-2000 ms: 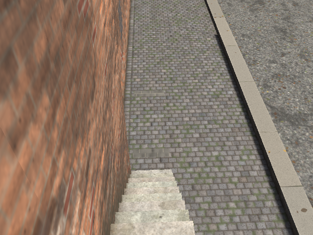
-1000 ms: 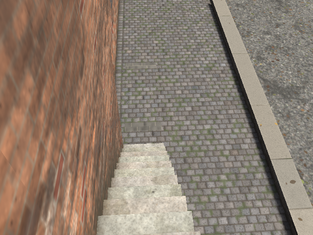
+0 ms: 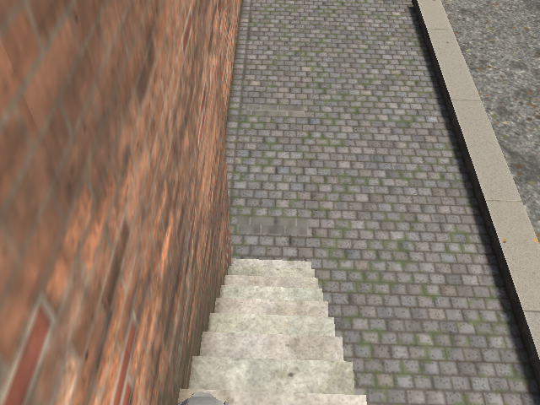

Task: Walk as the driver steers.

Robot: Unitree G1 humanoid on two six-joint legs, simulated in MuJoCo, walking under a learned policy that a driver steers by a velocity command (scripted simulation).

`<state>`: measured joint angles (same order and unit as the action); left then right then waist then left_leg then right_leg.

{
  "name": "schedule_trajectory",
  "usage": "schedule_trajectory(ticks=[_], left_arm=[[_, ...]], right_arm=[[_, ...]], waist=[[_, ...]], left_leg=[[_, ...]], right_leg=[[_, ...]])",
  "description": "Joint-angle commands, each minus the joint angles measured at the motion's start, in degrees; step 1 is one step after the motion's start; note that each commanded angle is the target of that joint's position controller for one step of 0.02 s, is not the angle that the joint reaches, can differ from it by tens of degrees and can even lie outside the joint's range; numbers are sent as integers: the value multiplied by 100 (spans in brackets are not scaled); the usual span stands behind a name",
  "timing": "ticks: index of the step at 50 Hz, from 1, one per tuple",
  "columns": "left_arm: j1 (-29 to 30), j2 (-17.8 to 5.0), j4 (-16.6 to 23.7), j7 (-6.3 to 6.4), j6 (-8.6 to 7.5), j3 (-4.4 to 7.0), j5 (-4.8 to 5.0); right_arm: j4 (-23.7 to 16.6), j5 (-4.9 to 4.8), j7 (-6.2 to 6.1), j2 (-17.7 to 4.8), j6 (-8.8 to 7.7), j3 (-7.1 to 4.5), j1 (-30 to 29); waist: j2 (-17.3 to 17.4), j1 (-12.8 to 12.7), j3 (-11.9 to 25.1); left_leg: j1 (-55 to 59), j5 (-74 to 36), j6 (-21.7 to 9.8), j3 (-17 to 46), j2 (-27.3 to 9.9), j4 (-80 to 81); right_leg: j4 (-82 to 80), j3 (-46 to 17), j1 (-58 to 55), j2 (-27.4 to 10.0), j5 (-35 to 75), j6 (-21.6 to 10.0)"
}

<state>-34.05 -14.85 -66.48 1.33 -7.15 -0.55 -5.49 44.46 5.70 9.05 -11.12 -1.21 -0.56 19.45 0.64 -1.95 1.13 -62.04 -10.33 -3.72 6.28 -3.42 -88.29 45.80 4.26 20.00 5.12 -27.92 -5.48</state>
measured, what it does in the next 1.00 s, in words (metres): goes down: left foot 0.22 m lower, then right foot 0.21 m lower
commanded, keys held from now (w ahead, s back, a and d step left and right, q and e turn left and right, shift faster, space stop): w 1.00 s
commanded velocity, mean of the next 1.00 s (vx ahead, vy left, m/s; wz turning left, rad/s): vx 0.50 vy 0.00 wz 0.00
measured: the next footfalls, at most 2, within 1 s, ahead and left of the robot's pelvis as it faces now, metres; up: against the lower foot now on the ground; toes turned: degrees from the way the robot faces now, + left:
left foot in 0.24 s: +0.22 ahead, +0.14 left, -0.22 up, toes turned +0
right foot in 0.72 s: +0.45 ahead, -0.07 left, -0.43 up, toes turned -2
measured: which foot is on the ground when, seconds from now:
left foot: up 0.00-0.22, down 0.24-0.72, up 0.74-1.00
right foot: down 0.00-0.24, up 0.26-0.70, down 0.72-1.00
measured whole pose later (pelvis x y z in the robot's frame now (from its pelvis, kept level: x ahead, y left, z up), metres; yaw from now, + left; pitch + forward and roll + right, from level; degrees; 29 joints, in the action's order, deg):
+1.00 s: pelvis +0.49 +0.02 -0.47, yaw -1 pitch +2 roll -2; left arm -33.5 -10.4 -64.2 2.8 -9.0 -5.2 -4.6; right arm 44.1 8.7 10.0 -9.8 -1.8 1.2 14.5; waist 0.3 -3.6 1.3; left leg -55.6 -28.7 -1.7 5.1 -4.5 -63.7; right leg 59.2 4.2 22.7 4.1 -38.9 -4.7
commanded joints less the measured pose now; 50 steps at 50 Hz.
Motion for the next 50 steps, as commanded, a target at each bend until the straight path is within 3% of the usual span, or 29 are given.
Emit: schedule_trajectory(ticks=[1,3,7,9,10,11,12,14,15,16,18,20,21,22,27,30,32,34,35,36,37,38,39,40,41,43,45,46,50], left_arm=[[288,-315,282,222,-483,-281,77],[805,-314,783,316,-469,-503,67],[582,-974,1005,143,-184,-301,355],[700,-1122,1226,54,-39,-180,299],[963,-1189,1348,31,102,-84,398],[897,-1405,1306,-148,249,-89,110],[-112,-931,892,-420,306,-75,163],[-136,-448,1636,-680,170,-116,227],[1017,75,2385,-723,69,-369,360],[1596,284,2636,-501,28,-503,525],[1197,-101,2224,-250,31,-447,503],[85,-559,1560,-451,215,-120,274],[668,-487,1575,-656,134,-95,-68],[1067,-583,1735,-713,121,-28,-116],[1945,-437,1981,-417,150,-156,278],[2363,-340,2240,-335,221,-215,131],[2950,-361,2181,-410,209,-176,1],[564,-288,1195,-368,103,-143,27],[-892,-738,806,-302,72,87,206],[-2508,-1083,290,-257,102,340,236],[-1914,-1757,634,-246,146,516,292],[-1204,-1921,780,-203,210,605,21],[-1194,-1769,558,-250,221,645,-97],[-697,-1607,492,-282,270,627,-48],[92,-326,684,-254,213,228,-57],[272,492,459,-19,30,-103,119],[754,75,450,51,-244,-270,1],[805,-239,524,132,-366,-247,85],[1001,-717,931,221,-329,-397,144]], right_arm=[[-153,285,232,12,39,233,20],[-29,417,77,-110,-19,185,22],[-229,595,47,-539,-51,219,-398],[-280,583,-19,-609,-85,213,-286],[-384,342,-75,-638,-113,205,-371],[329,345,-105,-840,-224,49,1350],[934,333,-279,-1014,-357,-79,2537],[690,239,-223,-1925,-451,-382,2921],[853,314,-277,-1669,-379,-405,2977],[511,24,-116,-1443,-418,-301,1956],[439,178,-206,188,-552,173,749],[210,-174,-371,-102,-719,94,388],[29,-33,-495,-396,-820,81,-14],[120,-14,-571,-536,-870,52,173],[252,-255,-613,-507,-584,136,1582],[558,-70,-591,-203,-455,103,2017],[334,-269,-716,-341,-404,-14,1918],[-29,-21,-423,-798,-412,-51,124],[-113,64,-227,-610,-515,-11,-432],[-84,-28,-109,-1288,-551,-286,-744],[104,-118,106,-753,-519,-256,550],[-263,-91,198,-168,-538,-87,453],[-387,-154,139,40,-514,-30,708],[-420,-240,82,77,-367,-13,1043],[-120,23,-18,459,-202,151,1227],[75,0,63,432,5,222,1376],[-61,32,273,462,1,328,495],[-185,214,283,27,-13,208,142],[-96,427,48,-340,-79,146,-156]], waist=[[41,201,-455],[-135,378,45],[-251,-6,-740],[-438,-24,-531],[-136,-51,-619],[178,609,-207],[1415,606,-53],[1277,348,1364],[273,839,1517],[-205,552,318],[-1198,-204,-658],[244,-454,-1020],[397,-447,-737],[342,-311,-570],[-32,429,-473],[91,730,-620],[53,1057,-545],[604,-93,21],[-461,-865,-157],[-1635,-1804,-378],[-2143,-880,608],[-913,-403,789],[-617,-371,506],[-696,-73,-48],[52,182,-755],[374,514,-1124],[82,619,-663],[-69,432,-436],[-279,369,-235]], left_leg=[[839,-1961,221,91,-281,1316],[3269,-3151,211,-430,-1,2870],[2801,-1139,415,-440,131,4454],[3490,-412,245,-640,172,5207],[3491,701,95,-134,-104,7615],[5630,-545,116,-1222,459,6787],[6691,-1135,-340,-365,-48,8600],[9864,-5190,-1409,709,-1301,4430],[10260,-1981,-1894,2211,-1958,5097],[8488,-668,-1987,2785,-2394,5665],[5302,152,-1193,1396,-1554,5655],[1770,441,-1177,42,-384,5763],[470,990,-872,-523,199,5633],[845,1468,-739,-444,213,5432],[3393,2144,-691,605,-316,3958],[4405,2121,-677,1287,-526,3217],[5026,2652,-708,1388,-393,2592],[2304,2490,-871,1051,-174,1699],[1328,1961,-664,699,133,583],[797,2970,-208,-131,942,-2389],[-130,5872,36,-289,1503,-3954],[-1245,5382,-99,-12,1226,-3619],[-1983,4993,-84,258,1009,-3840],[-2283,3966,-67,575,503,-3998],[-2219,2145,-141,971,-46,-1954],[-367,98,-2,195,-351,169],[1382,-1390,153,-84,-419,394],[1190,-1782,183,-15,-318,940],[3556,-1992,319,-628,256,3125]], right_leg=[[-954,-1739,1704,-1283,1025,-1101],[-83,-994,2826,-735,159,-805],[1056,-1828,1232,-1184,-222,-834],[1665,-2217,611,-1269,935,-745],[2129,-2598,-248,-1235,422,-596],[3646,-1948,691,-873,948,-606],[6067,-1378,884,-193,-340,-9],[9032,-542,5129,134,-1494,318],[7895,-885,6231,-221,-1284,476],[7616,-1227,6728,-666,-978,780],[4641,-1785,5849,-1508,1751,801],[3340,-903,2693,-1154,3487,924],[3155,-642,968,-995,4424,827],[2625,-741,1155,-916,5049,691],[-120,-861,2341,-852,5045,846],[-437,-1224,3042,-1070,4086,943],[-1332,-1030,3222,-1157,3711,648],[-160,-686,-896,-912,3703,611],[-933,-491,-2518,-794,3723,641],[-2315,-280,-3786,-956,4831,220],[-1487,-1176,-4973,-1707,7181,-653],[-296,-2131,-5334,-2277,7975,-1326],[-415,-2414,-4798,-2603,7073,-1673],[-1070,-3441,-3116,-3053,4281,-1908],[-1450,-2841,-1689,-2695,3285,-1285],[-1752,-2248,1364,-2101,2491,-1323],[-1407,-1566,2830,-1367,1187,-1187],[-1136,-1535,2325,-1274,1112,-1080],[262,-995,2871,-932,-480,-751]])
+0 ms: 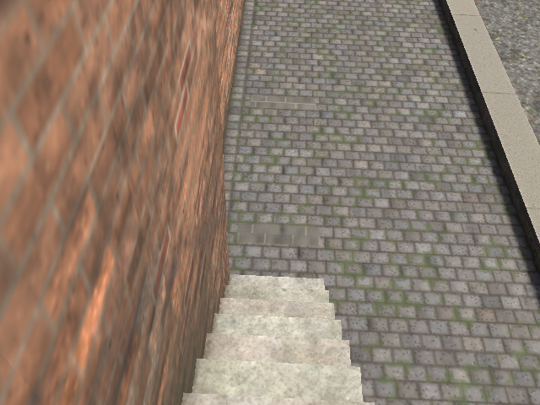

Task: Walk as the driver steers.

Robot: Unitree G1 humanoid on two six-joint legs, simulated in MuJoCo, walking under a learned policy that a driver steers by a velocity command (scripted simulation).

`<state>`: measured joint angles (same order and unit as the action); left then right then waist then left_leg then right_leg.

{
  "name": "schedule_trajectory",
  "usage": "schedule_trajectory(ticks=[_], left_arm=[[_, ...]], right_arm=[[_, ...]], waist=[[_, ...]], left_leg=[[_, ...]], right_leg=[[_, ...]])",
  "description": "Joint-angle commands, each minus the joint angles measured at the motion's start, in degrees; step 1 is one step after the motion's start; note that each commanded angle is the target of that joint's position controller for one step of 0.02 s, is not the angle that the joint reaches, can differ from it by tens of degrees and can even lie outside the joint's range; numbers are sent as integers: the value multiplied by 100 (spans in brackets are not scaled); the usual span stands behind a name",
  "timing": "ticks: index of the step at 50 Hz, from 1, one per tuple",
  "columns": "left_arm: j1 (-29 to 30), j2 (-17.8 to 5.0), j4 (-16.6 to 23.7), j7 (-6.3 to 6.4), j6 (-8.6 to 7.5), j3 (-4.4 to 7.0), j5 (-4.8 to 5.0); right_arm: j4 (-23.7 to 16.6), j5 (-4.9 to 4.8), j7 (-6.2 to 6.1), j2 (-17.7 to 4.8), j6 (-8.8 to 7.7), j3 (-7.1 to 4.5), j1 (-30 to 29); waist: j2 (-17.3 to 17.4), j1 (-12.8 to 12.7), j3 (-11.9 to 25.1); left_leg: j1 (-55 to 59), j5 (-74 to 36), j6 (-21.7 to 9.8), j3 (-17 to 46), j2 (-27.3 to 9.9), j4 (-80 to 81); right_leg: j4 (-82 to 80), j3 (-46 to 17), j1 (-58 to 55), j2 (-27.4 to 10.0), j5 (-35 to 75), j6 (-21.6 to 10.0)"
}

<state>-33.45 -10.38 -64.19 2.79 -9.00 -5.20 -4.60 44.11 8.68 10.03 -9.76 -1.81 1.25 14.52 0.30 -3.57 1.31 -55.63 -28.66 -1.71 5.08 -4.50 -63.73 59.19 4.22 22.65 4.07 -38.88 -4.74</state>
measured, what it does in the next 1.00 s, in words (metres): goes down: left foot 0.22 m lower, then right foot 0.22 m lower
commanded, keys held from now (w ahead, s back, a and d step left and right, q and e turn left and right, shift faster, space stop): w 0.66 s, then no key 0.34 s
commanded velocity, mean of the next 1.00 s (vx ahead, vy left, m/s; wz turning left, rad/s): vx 0.42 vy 0.00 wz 0.00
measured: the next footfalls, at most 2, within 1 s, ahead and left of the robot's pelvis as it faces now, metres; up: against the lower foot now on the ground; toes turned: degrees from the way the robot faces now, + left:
left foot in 0.16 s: +0.18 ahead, +0.11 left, -0.22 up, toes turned +1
right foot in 0.60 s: +0.41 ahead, -0.07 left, -0.43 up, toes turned -1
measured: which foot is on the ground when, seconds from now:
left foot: up 0.00-0.14, down 0.16-0.60, up 0.62-1.00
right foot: down 0.00-0.16, up 0.18-0.58, down 0.60-1.00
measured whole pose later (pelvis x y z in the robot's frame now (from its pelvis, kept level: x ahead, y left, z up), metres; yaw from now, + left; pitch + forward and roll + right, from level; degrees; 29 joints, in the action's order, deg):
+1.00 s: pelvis +0.49 +0.02 -0.49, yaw +0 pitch +1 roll -3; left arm -28.7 -10.7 -58.6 2.3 -6.6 -5.2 -1.7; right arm 46.6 8.6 9.6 -11.8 -1.6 1.7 13.9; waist 2.2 -5.1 1.2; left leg -29.2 -24.3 0.0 2.4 -2.8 -31.4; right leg 75.9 4.3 23.7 5.0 -49.9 -4.4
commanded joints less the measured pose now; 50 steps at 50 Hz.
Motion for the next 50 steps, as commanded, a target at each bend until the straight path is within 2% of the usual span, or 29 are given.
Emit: schedule_trajectory(ticks=[1,4,5,6,7,8,10,11,12,13,15,17,21,24,26,29,30,31,32,33,34,36,37,39,41,44,48,49,50], left_arm=[[839,-1299,785,10,-98,103,131],[878,-1618,986,-97,83,306,195],[884,-1569,1115,-73,208,386,365],[1031,-1864,1211,-275,316,419,-122],[788,-1429,1053,-381,421,400,215],[270,-1466,809,-709,507,429,-35],[444,-1070,1615,-858,334,429,247],[1519,-573,2368,-825,217,192,308],[2333,-499,2483,-629,172,142,290],[1960,-182,2272,-528,269,31,282],[371,-590,1457,-497,437,132,342],[1424,-1046,1655,-771,402,301,-278],[2043,-941,1819,-549,359,262,80],[1918,-891,1468,-606,397,326,-175],[2569,-1005,1598,-530,425,350,-33],[-1029,-1282,251,-444,319,588,138],[-1635,-1634,226,-436,357,841,324],[-1236,-2212,441,-496,369,909,241],[-1197,-2311,467,-524,358,1073,-75],[-766,-2220,465,-432,390,1175,-283],[-492,-1867,310,-435,426,1037,-203],[302,-109,344,-273,376,459,-89],[319,70,282,-173,242,353,76],[403,-613,115,-103,49,305,-82],[716,-1149,356,91,-199,340,126],[606,-807,587,234,-129,65,233],[658,-1193,924,15,197,236,363],[1013,-1389,968,-132,221,240,174],[1023,-1188,1115,-49,311,288,529]], right_arm=[[-119,189,-68,-592,-50,1,220],[-259,268,-109,-722,-57,17,-91],[-510,52,-153,-728,-79,29,-620],[8,258,-204,-890,-147,-54,1100],[599,-52,-291,-950,-290,-157,2104],[914,84,-409,-1112,-346,-334,3239],[754,-41,-337,-1993,-395,-627,3040],[690,-57,-430,-1673,-395,-561,2517],[718,-143,-443,-1088,-426,-360,2040],[811,-89,-526,276,-518,-18,1732],[736,-290,-521,-19,-636,-60,1300],[311,-250,-646,-850,-784,-212,561],[508,-382,-820,-464,-759,-41,1656],[273,-475,-679,-915,-597,-172,1519],[292,-507,-668,-637,-526,-136,1632],[270,-205,-366,-804,-415,-222,575],[260,-374,-165,-1255,-351,-361,562],[300,-301,23,-764,-390,-373,1519],[-176,-414,9,-496,-396,-283,1271],[-495,-483,-33,-280,-352,-220,982],[-359,-520,-99,-111,-211,-176,1113],[35,-314,-99,259,-38,-20,1779],[191,-396,-4,314,33,28,1886],[33,-487,215,577,109,214,1225],[-179,-95,163,-596,6,-114,98],[106,84,-37,-364,-11,-69,320],[-70,-60,-16,-531,1,10,-331],[146,168,-37,-539,-4,-9,380],[57,-157,-97,-552,-85,-39,265]], waist=[[-287,427,-436],[-428,129,-637],[-141,-156,-656],[-309,574,-206],[734,757,-202],[1423,1141,27],[1093,719,1197],[418,1000,929],[-237,855,-64],[-1070,419,-207],[-150,-138,-813],[29,-62,-391],[-27,484,-181],[780,570,-696],[444,914,-953],[-710,-422,23],[-1854,-925,12],[-1990,49,1296],[-1004,-150,1229],[-587,-363,433],[-326,-11,-281],[287,781,-1121],[282,877,-975],[-30,922,-497],[-132,394,-258],[-445,458,-50],[-235,7,-747],[-569,417,-670],[216,200,-640]], left_leg=[[2789,272,224,-444,392,939],[2372,1216,131,-470,293,2619],[2183,2466,-24,-196,100,4804],[4388,1561,-64,-935,586,3124],[5009,740,-316,-330,138,6253],[6892,392,-800,-486,-95,4842],[8989,-2537,-1952,986,-1279,2333],[8710,2003,-2198,2391,-1883,2956],[7093,4090,-2039,2745,-2020,3388],[5805,3536,-1376,1659,-1423,2946],[2030,2203,-1297,664,-529,3350],[66,4151,-1163,112,89,3070],[1767,4795,-718,206,153,1365],[1479,5453,-1075,696,60,922],[2848,4780,-1121,1654,-215,630],[2088,3249,-752,770,340,-2663],[1712,4578,-536,278,1062,-5007],[-623,7609,-126,24,1732,-6853],[-2188,7534,26,143,1599,-6972],[-3382,6397,-54,786,1121,-6192],[-3199,5566,-121,850,610,-6095],[-1690,3630,-279,535,-170,-3496],[-429,2181,-176,57,-71,-2324],[1234,696,128,-231,-35,-2690],[699,701,189,139,11,-1484],[2236,-661,129,-254,197,1158],[2643,537,233,-426,268,3863],[3694,99,150,-590,349,2838],[3256,1004,98,-417,174,5721]], right_leg=[[-747,-1270,2142,-941,595,-891],[4,-2233,383,-1244,1818,-914],[264,-2491,-670,-1194,1748,-781],[1489,-2279,386,-1043,2875,-835],[3080,-1964,46,-629,1819,-417],[5696,-1147,1730,-29,322,-105],[7461,-220,5293,123,-252,271],[6098,-891,6453,-427,136,255],[5530,-1205,6705,-1056,635,320],[2946,-1590,6145,-1565,2492,382],[1804,-1084,3224,-1362,4204,811],[2005,-541,998,-964,4905,772],[-971,-691,1210,-807,6613,506],[-1280,-230,579,-626,5997,504],[-2351,-621,1609,-951,5346,537],[-3489,-161,-2580,-669,5429,453],[-5241,-374,-3239,-965,5560,-52],[-1732,-1337,-5857,-1966,10086,-1304],[-1495,-2132,-6289,-2404,10473,-1839],[-2043,-2960,-5543,-2893,7355,-1911],[-2494,-3249,-3665,-2964,5821,-1878],[-2859,-1985,-329,-2206,5183,-1083],[-2830,-1477,1129,-1654,5287,-982],[-2540,-1341,2601,-1251,4005,-936],[-1989,-1344,1429,-1144,3434,-799],[-777,-1079,1627,-775,2168,-537],[-311,-1886,712,-1040,2048,-650],[288,-2202,1339,-1109,2780,-684],[530,-2169,37,-941,2653,-461]])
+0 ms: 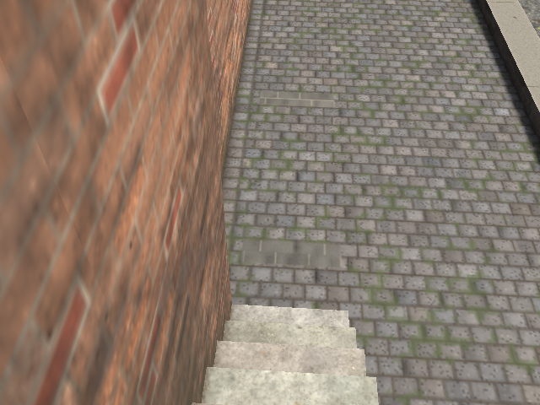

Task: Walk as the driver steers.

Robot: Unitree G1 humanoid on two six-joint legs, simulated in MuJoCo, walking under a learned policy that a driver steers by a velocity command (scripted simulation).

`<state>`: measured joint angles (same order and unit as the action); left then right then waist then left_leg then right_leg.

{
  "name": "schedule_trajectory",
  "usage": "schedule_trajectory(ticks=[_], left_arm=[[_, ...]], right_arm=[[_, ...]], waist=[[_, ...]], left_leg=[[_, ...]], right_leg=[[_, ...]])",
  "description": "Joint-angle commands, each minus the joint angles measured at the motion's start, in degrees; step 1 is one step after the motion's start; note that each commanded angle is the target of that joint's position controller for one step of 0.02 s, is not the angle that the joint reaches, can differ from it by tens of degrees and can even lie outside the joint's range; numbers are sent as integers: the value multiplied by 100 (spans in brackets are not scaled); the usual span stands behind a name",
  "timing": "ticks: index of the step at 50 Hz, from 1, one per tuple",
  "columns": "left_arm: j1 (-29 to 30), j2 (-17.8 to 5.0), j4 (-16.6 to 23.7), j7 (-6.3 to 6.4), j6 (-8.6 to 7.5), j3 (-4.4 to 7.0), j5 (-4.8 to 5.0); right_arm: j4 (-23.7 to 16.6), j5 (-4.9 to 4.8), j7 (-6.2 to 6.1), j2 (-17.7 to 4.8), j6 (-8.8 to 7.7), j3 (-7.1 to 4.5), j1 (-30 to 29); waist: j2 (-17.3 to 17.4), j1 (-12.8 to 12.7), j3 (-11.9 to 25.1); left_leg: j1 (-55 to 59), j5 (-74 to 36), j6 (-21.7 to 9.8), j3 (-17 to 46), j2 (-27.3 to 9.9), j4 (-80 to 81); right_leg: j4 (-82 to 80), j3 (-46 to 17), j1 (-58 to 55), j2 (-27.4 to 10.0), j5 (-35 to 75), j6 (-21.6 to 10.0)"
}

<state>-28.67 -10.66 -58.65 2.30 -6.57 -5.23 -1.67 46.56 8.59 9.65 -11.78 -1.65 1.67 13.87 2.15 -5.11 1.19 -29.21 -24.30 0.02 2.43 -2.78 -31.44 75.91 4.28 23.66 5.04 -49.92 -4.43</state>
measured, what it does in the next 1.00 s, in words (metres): goes down: left foot 0.21 m lower, then right foot 0.17 m higher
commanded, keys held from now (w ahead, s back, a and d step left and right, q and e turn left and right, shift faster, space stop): no key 1.00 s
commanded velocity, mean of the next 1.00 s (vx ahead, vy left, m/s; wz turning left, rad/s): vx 0.03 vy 0.00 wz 0.00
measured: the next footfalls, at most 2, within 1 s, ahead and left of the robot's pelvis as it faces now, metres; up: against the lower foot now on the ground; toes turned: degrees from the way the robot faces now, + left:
left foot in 0.04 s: +0.13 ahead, +0.10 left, -0.21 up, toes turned +2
right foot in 0.20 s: +0.08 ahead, -0.10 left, -0.04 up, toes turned -6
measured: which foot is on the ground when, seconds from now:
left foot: up 0.00-0.02, down 0.04-1.00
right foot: down 0.00-0.04, up 0.06-0.18, down 0.20-0.32, up 0.34-0.50, down 0.52-1.00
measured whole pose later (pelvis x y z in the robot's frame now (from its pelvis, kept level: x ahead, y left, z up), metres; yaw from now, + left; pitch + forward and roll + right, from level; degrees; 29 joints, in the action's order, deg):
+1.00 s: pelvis +0.12 -0.03 -0.09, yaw +1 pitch +0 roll +1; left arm -9.4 -16.4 -59.0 -1.5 -4.7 -0.7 0.6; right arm 46.3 2.4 10.3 -13.3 -2.0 0.1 11.4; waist -1.6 0.2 -2.1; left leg -13.3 20.6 0.7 -1.7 -0.1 -33.7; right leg 37.3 3.6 16.5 -3.1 -20.9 0.1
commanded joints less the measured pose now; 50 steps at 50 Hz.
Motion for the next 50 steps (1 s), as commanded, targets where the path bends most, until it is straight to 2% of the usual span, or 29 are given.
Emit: schedule_trajectory(ticks=[1,2,3,4,5,6,7,8,9,10,11,12,13,14,15,16,18,20,21,22,23,24,25,27,28,30,34,37,50], left_arm=[[248,-1370,395,-196,251,307,139],[-120,-1292,335,-587,358,301,2],[-888,-745,182,-859,374,317,-116],[-714,-834,647,-877,317,399,143],[80,-733,1153,-813,294,289,159],[1048,-174,1796,-694,211,-8,121],[1405,33,1854,-611,155,-189,232],[710,15,1473,-457,86,-243,303],[231,-360,1194,-341,116,-66,33],[197,-300,1088,-398,169,-97,-113],[-83,-1023,673,-466,212,256,-198],[143,-927,732,-635,192,301,-66],[1293,-866,1306,-654,131,315,7],[1551,-788,1595,-521,24,326,-51],[1813,-724,1710,-462,-78,349,55],[2095,-663,1703,-461,-99,346,105],[1866,-471,1548,-484,-134,357,306],[1449,-422,1291,-427,20,390,149],[948,-330,1053,-526,45,364,-26],[683,-259,959,-591,38,353,5],[1040,-480,1043,-598,38,438,-138],[816,-399,932,-582,18,422,-153],[833,-455,884,-582,-8,459,41],[1768,-751,948,-447,-5,490,525],[1894,-1006,778,-349,55,499,453],[1890,-909,456,-300,88,478,334],[1840,-1158,243,-324,146,551,209],[1891,-1098,188,-343,109,523,256],[1860,-1267,157,-369,132,582,226]], right_arm=[[-53,-197,-197,-506,-134,-178,896],[223,-216,-309,-769,-204,-274,2109],[290,-154,-272,-994,-214,-353,2692],[204,-371,-60,-1205,-227,-384,2216],[26,-419,-40,-1148,-310,-361,1739],[-155,-623,7,-865,-425,-199,732],[-301,-816,70,-510,-478,37,59],[-199,-710,102,-641,-493,22,-51],[73,-504,-164,-366,-608,-30,619],[287,-525,-257,-196,-678,47,1007],[-245,-775,-388,-290,-739,-5,180],[-533,-822,-401,-449,-798,47,-326],[37,-730,-363,-559,-785,83,615],[421,-706,-340,-406,-812,36,1579],[646,-420,-375,-367,-826,-51,2254],[617,-505,-490,-264,-822,-123,2147],[542,-629,-376,-273,-727,-100,1662],[316,-879,-221,-670,-588,-171,1114],[360,-648,-185,-923,-526,-223,1000],[292,-594,-108,-758,-560,-136,656],[332,-527,-166,-589,-610,-89,560],[25,-642,-187,-447,-661,17,56],[-29,-605,-140,-461,-614,27,-281],[-20,-1042,31,-1076,-473,-237,-241],[72,-926,1,-1213,-399,-373,355],[130,-651,-13,-983,-329,-472,431],[28,-687,-10,-825,-210,-441,-87],[-4,-605,20,-895,-167,-417,-149],[-322,-621,54,-799,-75,-304,-32]], waist=[[41,567,-358],[802,973,229],[1603,696,1171],[1120,346,1629],[505,456,1605],[-67,345,1133],[-388,162,468],[-236,-197,102],[-491,-65,-313],[-75,-7,-461],[-962,-112,-484],[-859,-80,-568],[30,412,-496],[207,709,96],[210,1063,-88],[-356,1131,-48],[-1,797,-239],[174,367,-207],[325,153,66],[377,6,35],[646,84,-113],[754,-82,-187],[548,-175,-252],[46,221,-244],[-429,645,217],[-341,785,496],[-424,651,265],[-406,658,289],[-307,571,-109]], left_leg=[[2050,219,-182,-702,193,2822],[3610,-465,-505,-447,-263,2750],[5918,-4065,-1407,161,-1098,311],[6358,-4787,-1893,696,-1591,-772],[5768,-3481,-1978,1156,-1732,-579],[4641,-695,-1767,1780,-1992,89],[2984,2,-1569,1712,-1986,808],[1444,-209,-1533,1266,-1722,957],[641,758,-1479,585,-1178,595],[213,1094,-1334,606,-829,445],[-591,3007,-1203,91,-190,384],[-737,2969,-692,-448,204,156],[486,1644,-393,398,-196,-175],[2367,490,-429,730,-494,-522],[3384,-167,-599,818,-761,-757],[3605,-80,-706,988,-794,-766],[3052,274,-422,670,-587,-497],[1512,167,-545,938,-762,7],[536,694,-634,824,-773,-268],[-87,593,-508,567,-874,-124],[-217,1034,-330,567,-819,-110],[-218,674,-271,326,-651,-140],[-326,288,-192,323,-529,-314],[882,-461,-270,578,-401,-231],[1513,-645,-199,490,-255,-432],[1695,-440,-265,449,-289,-305],[1769,1538,-205,-132,99,-137],[1848,1926,-176,-192,115,-37],[1486,3264,-33,-173,-46,331]], right_leg=[[-416,-2099,233,-851,4106,-572],[1477,-1599,687,-579,4694,-157],[4193,-647,3013,10,287,504],[5421,-252,4236,-62,-641,884],[4900,-223,4513,-474,-733,1109],[3332,-786,4585,-932,-425,1250],[3120,-945,3961,-1186,-385,1466],[3068,-933,2705,-1315,332,1629],[1684,-1019,2599,-1639,2518,1550],[1526,-796,2274,-1555,3010,1473],[-230,-614,1686,-1459,4813,1303],[-806,-389,1397,-1072,5121,1154],[816,-392,2574,-945,3892,1229],[670,-832,3350,-1033,2634,1361],[678,-1041,4326,-1052,2102,1395],[-893,-1110,4231,-1303,2596,1452],[-1016,-893,3714,-1150,3202,1403],[-1499,-578,1706,-1019,3419,1539],[-374,-652,647,-911,4460,1508],[-56,-700,249,-952,4232,1486],[85,-613,282,-1027,3829,1458],[-531,-556,-4,-1162,3944,1323],[-1340,-390,-562,-1215,4207,1337],[-3692,-133,-692,-1122,4332,1400],[-3564,-315,-889,-1153,5351,1169],[-3700,-364,-1035,-1124,5308,1037],[-3948,-262,-806,-1059,5202,888],[-4033,-204,-753,-1007,5062,851],[-4393,-247,-952,-941,4333,617]])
